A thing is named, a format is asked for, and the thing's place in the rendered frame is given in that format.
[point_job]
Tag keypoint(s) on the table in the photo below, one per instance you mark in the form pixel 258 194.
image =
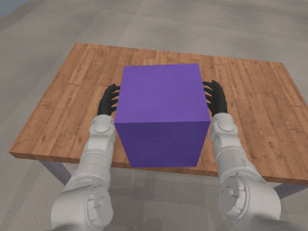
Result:
pixel 269 111

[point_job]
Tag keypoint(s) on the robot right forearm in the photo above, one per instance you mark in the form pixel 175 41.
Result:
pixel 229 152

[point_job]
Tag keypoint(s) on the carton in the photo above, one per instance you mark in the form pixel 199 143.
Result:
pixel 162 117

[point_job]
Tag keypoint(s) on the robot left forearm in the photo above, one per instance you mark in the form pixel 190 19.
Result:
pixel 97 156

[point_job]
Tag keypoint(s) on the robot right upper arm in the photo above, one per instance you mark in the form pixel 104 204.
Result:
pixel 253 206

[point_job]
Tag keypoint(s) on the robot left upper arm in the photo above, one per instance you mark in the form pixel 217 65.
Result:
pixel 87 208

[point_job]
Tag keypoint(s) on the left robot hand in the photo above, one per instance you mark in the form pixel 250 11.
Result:
pixel 106 102

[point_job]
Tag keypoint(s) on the right robot hand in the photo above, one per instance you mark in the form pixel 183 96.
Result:
pixel 218 103

